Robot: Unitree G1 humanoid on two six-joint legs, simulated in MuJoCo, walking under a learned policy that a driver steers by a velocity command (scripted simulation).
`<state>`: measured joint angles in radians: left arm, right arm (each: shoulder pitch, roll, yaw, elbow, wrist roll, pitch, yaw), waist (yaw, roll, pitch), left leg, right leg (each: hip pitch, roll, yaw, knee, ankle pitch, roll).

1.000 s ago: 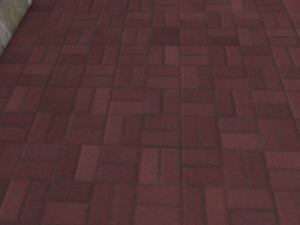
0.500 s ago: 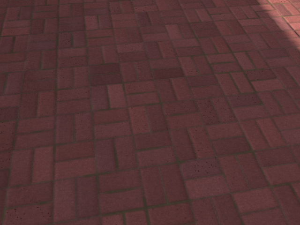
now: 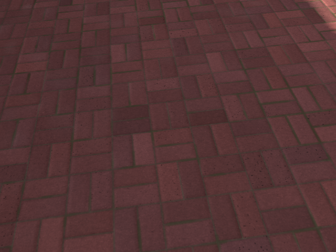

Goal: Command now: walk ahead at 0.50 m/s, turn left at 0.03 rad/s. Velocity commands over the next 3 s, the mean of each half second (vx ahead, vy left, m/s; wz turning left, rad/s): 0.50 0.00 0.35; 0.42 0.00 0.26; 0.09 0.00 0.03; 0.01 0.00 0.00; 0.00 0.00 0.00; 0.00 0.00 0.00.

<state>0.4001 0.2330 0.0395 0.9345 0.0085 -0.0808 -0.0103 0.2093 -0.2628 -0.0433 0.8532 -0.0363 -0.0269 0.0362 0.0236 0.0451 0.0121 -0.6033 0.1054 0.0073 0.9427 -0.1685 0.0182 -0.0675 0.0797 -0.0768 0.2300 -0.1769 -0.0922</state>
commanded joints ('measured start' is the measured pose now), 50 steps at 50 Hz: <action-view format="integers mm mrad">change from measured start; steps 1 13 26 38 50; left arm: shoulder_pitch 4 31 -256 -388 -141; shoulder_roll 119 171 92 119 99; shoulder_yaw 22 27 10 4 -1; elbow -35 19 -191 -257 -108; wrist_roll -1 18 39 20 2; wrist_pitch -17 6 45 15 -19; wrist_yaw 1 36 -3 -14 9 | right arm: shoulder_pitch -68 109 156 247 220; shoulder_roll -27 -91 -148 -161 -43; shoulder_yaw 1 -31 -59 -50 -18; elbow -67 -32 -5 25 35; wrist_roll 5 -11 38 17 10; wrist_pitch -6 -30 -35 -44 15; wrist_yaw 4 -8 -29 -54 -35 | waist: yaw -13 -125 -30 -62 -72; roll -100 -104 -10 39 -138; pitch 63 -104 34 32 -85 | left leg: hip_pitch -60 435 421 648 224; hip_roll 5 -181 8 58 -142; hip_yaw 20 103 -291 -277 -87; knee -117 -448 -771 -623 112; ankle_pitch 106 -6 225 584 -178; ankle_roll -13 175 253 152 -12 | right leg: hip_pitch -11 111 -564 -395 -73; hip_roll -257 -289 -180 -89 -306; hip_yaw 146 -89 81 53 176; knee -132 476 698 296 69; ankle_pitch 254 836 11 64 887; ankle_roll -114 -12 146 47 -119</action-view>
